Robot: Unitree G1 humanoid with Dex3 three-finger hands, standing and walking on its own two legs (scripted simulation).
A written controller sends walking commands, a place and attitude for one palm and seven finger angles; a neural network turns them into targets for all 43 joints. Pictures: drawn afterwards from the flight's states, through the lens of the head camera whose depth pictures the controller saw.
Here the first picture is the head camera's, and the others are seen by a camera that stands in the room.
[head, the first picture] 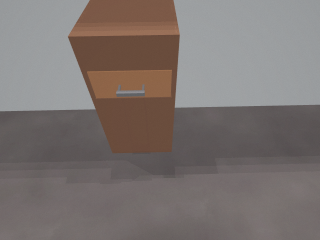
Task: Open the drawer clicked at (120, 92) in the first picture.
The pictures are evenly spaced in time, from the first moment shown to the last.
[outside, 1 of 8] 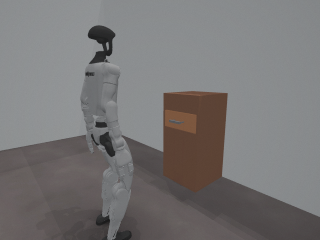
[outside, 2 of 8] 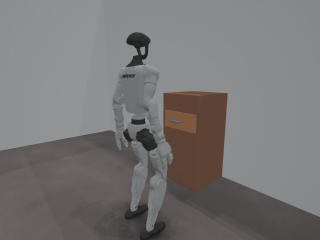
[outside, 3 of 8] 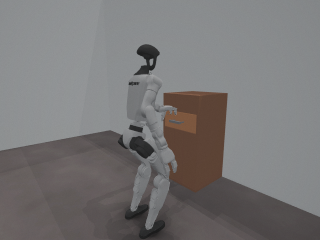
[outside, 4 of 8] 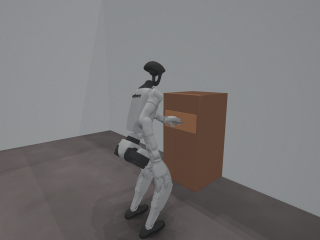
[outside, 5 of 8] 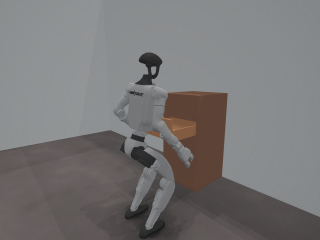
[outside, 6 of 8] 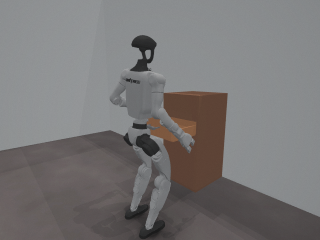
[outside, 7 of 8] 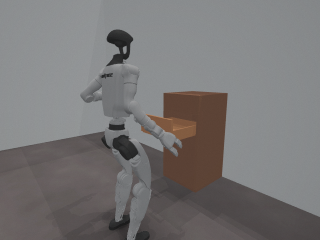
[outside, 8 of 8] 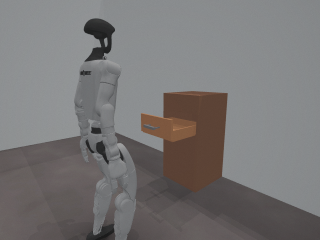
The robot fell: no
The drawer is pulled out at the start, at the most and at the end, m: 0.00 0.30 0.30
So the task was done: yes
